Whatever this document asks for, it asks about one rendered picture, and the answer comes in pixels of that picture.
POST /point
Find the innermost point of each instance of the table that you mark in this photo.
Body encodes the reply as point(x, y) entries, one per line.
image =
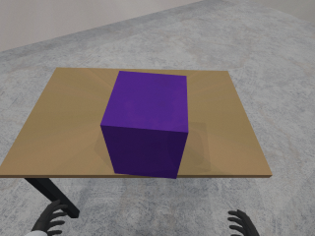
point(62, 137)

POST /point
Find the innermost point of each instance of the right robot hand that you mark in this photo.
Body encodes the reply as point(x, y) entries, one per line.
point(247, 229)

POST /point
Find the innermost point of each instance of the carton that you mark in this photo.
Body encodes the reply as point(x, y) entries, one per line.
point(145, 124)

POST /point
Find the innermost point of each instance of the left robot hand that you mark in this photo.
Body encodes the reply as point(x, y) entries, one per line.
point(44, 224)

